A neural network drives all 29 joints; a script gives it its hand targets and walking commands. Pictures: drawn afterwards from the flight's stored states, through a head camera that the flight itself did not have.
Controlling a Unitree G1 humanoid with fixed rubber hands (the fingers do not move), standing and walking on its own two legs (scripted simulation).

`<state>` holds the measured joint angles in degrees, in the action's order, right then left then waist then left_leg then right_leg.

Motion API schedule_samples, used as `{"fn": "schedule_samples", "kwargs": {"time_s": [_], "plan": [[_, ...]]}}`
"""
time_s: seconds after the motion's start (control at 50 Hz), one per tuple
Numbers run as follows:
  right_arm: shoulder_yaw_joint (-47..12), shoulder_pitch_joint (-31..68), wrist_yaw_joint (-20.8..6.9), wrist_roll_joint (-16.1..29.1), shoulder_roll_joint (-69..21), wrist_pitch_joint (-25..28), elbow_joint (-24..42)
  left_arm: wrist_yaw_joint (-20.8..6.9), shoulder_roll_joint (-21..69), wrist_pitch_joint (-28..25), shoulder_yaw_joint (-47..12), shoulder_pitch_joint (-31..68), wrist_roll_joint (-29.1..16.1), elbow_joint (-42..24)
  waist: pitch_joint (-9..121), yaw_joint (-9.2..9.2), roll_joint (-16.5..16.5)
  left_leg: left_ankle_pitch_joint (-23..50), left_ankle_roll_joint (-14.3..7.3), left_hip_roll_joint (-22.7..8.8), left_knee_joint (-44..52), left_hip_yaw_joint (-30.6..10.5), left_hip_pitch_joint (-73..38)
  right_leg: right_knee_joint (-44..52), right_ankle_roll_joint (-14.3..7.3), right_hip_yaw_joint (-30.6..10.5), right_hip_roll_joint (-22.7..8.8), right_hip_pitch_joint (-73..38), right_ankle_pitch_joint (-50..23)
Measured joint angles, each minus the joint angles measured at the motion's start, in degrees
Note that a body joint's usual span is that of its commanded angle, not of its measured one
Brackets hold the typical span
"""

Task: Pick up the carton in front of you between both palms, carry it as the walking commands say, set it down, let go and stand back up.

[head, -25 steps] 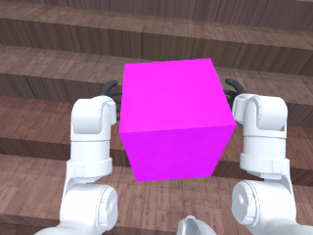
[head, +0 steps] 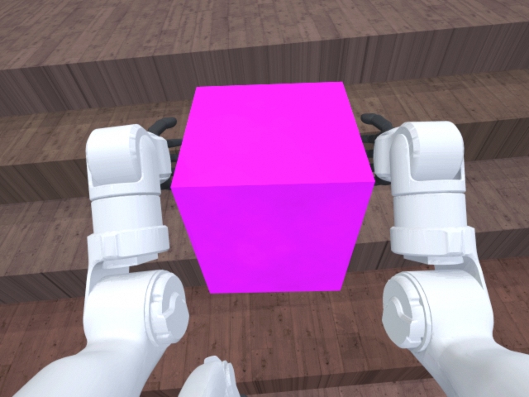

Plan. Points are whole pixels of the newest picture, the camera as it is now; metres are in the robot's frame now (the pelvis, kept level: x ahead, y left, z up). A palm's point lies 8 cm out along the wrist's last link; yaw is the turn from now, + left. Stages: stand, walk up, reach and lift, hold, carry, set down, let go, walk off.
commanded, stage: carry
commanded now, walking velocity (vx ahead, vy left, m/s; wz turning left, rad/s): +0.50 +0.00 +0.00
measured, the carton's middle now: (272, 194) +0.40 -0.05 +0.11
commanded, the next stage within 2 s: none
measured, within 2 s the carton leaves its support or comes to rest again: neither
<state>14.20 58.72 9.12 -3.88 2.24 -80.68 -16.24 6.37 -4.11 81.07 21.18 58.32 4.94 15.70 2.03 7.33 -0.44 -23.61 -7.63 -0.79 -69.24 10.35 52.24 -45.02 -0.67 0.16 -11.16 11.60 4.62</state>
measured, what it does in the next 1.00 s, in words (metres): climbs: right foot 0.17 m higher, then left foot 0.17 m higher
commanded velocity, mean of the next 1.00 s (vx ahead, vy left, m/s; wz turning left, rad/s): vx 0.50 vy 0.00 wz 0.00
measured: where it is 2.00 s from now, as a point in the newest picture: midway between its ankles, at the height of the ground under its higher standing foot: (185, 127)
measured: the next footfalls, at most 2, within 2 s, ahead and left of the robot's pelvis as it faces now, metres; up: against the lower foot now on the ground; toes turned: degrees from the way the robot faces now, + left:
right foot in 0.46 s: +0.45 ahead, -0.10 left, +0.17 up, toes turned -5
left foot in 1.00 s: +0.77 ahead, +0.23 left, +0.33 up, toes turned +6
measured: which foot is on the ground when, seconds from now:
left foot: down 0.00-0.50, up 0.52-0.98, down 1.00-1.00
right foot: up 0.00-0.44, down 0.46-1.00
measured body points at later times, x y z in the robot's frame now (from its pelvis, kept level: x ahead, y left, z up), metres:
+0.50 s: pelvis +0.28 +0.00 +0.17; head +0.30 +0.04 +0.62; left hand +0.67 +0.17 +0.33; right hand +0.67 -0.14 +0.35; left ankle +0.16 +0.08 -0.57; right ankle +0.41 -0.09 -0.45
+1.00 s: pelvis +0.57 +0.10 +0.31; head +0.58 +0.06 +0.76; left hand +0.96 +0.23 +0.51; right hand +0.96 -0.07 +0.50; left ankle +0.73 +0.22 -0.28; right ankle +0.41 -0.08 -0.43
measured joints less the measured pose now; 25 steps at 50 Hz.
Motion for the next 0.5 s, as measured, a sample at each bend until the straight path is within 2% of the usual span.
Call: {"fn": "schedule_samples", "kwargs": {"time_s": [0.02, 0.04, 0.06, 0.1, 0.14, 0.22, 0.24, 0.28, 0.32, 0.36, 0.38, 0.42, 0.46, 0.48, 0.5], "plan": [[-0.8, -1.1, 0.6, 0.5, -0.7, 0.8, 0.0, -0.6, 0.0, -0.5, 1.1, -0.4, 0.9, 0.3, -1.2, 1.76, -0.6, 0.8, -0.2, 0.3, 1.9, 0.2, -2.1, -17.5, 0.1, -4.6, 3.6, 6.6, 0.8], [-1.3, -2.5, 1.0, 1.0, -1.3, 1.4, 0.3, -1.1, 0.3, -0.8, 2.1, -1.1, 1.9, 0.3, -2.3, 2.85, -1.6, 1.8, -0.4, 0.7, 4.6, 0.5, -4.8, -32.5, -0.5, -7.1, 7.1, 12.0, 1.0], [-1.6, -4.2, 1.8, 1.7, -1.9, 1.8, 0.8, -1.2, 0.9, -0.9, 2.7, -2.1, 2.6, -0.2, -3.2, 3.50, -2.3, 3.1, 0.1, 1.0, 8.1, 0.6, -7.8, -43.4, -1.5, -7.5, 9.9, 16.4, 1.2], [-1.6, -6.6, 2.5, 2.7, -2.4, 2.2, 2.6, -1.3, 2.2, -0.7, 3.0, -4.3, 3.3, -2.7, -4.6, 3.42, -2.6, 5.3, 2.3, 1.3, 15.4, 0.4, -13.6, -55.4, -3.6, -5.5, 13.2, 23.9, 1.9], [-1.2, -7.6, 2.5, 3.0, -2.6, 3.0, 4.5, -1.3, 3.1, -0.9, 2.4, -5.9, 3.5, -6.0, -5.9, 2.50, -2.0, 6.4, 2.3, 1.4, 22.1, 0.4, -19.0, -58.7, -4.8, -2.5, 14.0, 30.0, 3.2], [0.5, -7.7, 1.8, 2.2, -3.3, 5.0, 8.5, -1.4, 3.6, -2.3, 0.6, -6.7, 3.1, -10.9, -6.5, 0.46, -0.6, 8.1, 2.1, 1.0, 33.3, -0.3, -28.1, -54.2, -5.7, 2.0, 12.2, 39.4, 9.7], [0.8, -7.7, 1.5, 1.7, -3.5, 5.3, 9.3, -1.4, 3.4, -2.5, 0.1, -6.7, 3.0, -11.6, -5.9, 0.12, -0.7, 8.2, 2.2, 0.9, 35.3, -0.6, -29.9, -56.1, -6.1, 2.6, 11.7, 42.2, 12.4], [1.0, -7.5, 1.3, 0.8, -3.9, 5.4, 10.6, -1.0, 3.1, -2.9, -1.3, -6.8, 2.6, -12.6, -4.5, -0.19, -1.0, 7.8, 2.5, 0.8, 38.3, -1.6, -33.3, -65.7, -6.9, 2.8, 10.7, 48.8, 19.3], [1.4, -7.5, 0.6, 0.2, -3.7, 5.1, 11.4, -0.9, 3.0, -2.8, -2.4, -6.5, 2.6, -12.8, -3.5, -0.58, -1.2, 6.7, 3.4, 0.1, 40.9, -2.9, -37.3, -73.8, -7.3, 2.6, 9.5, 55.4, 22.9], [2.0, -7.6, -1.0, 0.8, -2.9, 4.2, 11.7, -0.4, 3.0, -2.5, -3.7, -6.0, 2.4, -12.2, -2.6, -1.73, -1.4, 6.0, 4.4, -1.2, 44.3, -3.9, -41.9, -71.9, -6.7, 3.7, 7.9, 60.3, 21.6], [2.2, -7.7, -1.4, 0.9, -2.5, 3.7, 11.7, -0.1, 3.0, -2.2, -4.3, -5.9, 2.2, -11.7, -2.0, -2.44, -1.3, 6.4, 5.0, -1.9, 47.3, -4.2, -44.6, -67.0, -6.4, 5.0, 7.1, 61.2, 20.8], [3.2, -7.4, -2.0, 0.6, -1.8, 2.5, 11.0, 0.6, 2.9, -1.7, -5.7, -5.4, 1.5, -10.1, -0.6, -4.30, -0.7, 8.8, 5.0, -3.6, 54.1, -3.4, -49.3, -50.9, -6.8, 8.6, 6.7, 58.9, 17.6], [4.5, -7.8, -3.0, 0.0, -1.1, 1.8, 9.7, 1.6, 2.9, -1.6, -7.4, -5.0, 0.4, -7.2, 1.0, -6.46, -0.8, 13.2, 3.9, -4.6, 56.1, -1.7, -51.1, -36.1, -8.2, 11.3, 8.2, 51.3, 15.5], [5.1, -8.5, -3.5, -0.3, -0.9, 1.6, 9.0, 2.1, 3.1, -1.8, -8.2, -5.3, 0.0, -5.7, 1.5, -8.19, -0.7, 15.6, 3.5, -5.6, 53.4, -0.7, -50.3, -30.5, -8.5, 12.2, 10.0, 45.3, 17.2], [5.8, -9.2, -3.9, -0.6, -0.8, 1.5, 8.2, 2.7, 3.3, -1.8, -9.0, -5.7, -0.5, -4.4, 1.7, -10.08, -1.0, 21.0, 3.4, -6.7, 46.9, 0.2, -48.3, -22.9, -8.1, 12.2, 12.0, 38.5, 16.6]]}}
